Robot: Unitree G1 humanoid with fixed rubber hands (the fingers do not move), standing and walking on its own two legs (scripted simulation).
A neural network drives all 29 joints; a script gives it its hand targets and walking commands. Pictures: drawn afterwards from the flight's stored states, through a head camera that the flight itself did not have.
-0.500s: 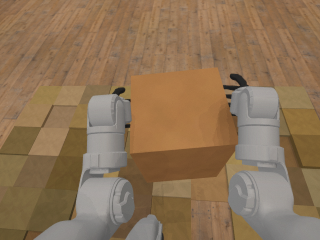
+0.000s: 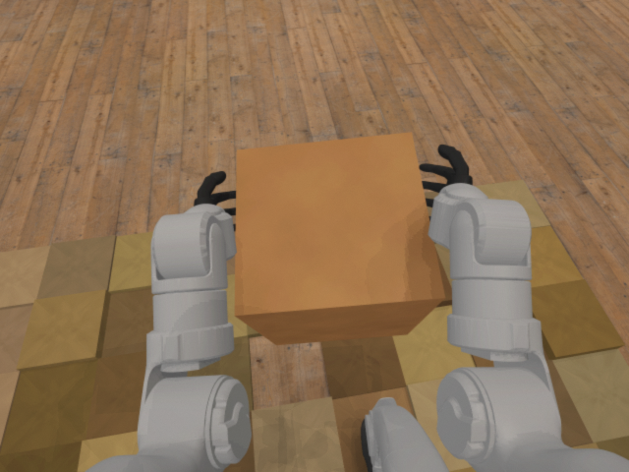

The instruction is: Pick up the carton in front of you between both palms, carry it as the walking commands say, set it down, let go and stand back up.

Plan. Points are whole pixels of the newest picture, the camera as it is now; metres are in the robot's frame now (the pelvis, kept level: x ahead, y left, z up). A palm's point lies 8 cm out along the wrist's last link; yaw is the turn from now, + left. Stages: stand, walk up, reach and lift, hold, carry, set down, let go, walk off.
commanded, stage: carry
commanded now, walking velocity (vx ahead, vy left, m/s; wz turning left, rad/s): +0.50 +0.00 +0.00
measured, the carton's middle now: (333, 255) +0.39 -0.03 +0.01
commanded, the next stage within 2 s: none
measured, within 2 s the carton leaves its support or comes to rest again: neither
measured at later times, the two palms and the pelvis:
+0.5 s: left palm (237, 68) +0.66 +0.09 +0.13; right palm (418, 47) +0.68 -0.20 +0.13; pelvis +0.29 -0.06 -0.01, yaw +1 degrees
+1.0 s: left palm out of the picture +0.93 +0.07 +0.11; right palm out of the picture +0.92 -0.21 +0.13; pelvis +0.55 -0.04 +0.00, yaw -1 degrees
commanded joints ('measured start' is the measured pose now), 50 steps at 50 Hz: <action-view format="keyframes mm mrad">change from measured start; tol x64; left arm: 1 -917 -1010 -624 -204 -442 -64 -254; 50 -786 -1051 -585 -83 -396 -65 -284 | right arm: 1 -672 1099 639 7 462 77 491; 50 -675 1150 635 63 428 112 520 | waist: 1 10 155 -525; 50 203 -203 -662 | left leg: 1 411 201 -171 -28 680 112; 8 -414 -22 -64 817 -249 -60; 22 -604 95 -17 445 198 -69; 36 748 349 -515 -106 632 230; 50 -365 66 -13 186 -116 -50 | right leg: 1 102 44 -73 -229 147 -8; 8 1247 -356 479 -307 556 -266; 31 840 -115 -62 -281 772 -73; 36 -1 125 11 533 -391 23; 50 1238 -216 322 -482 -276 -172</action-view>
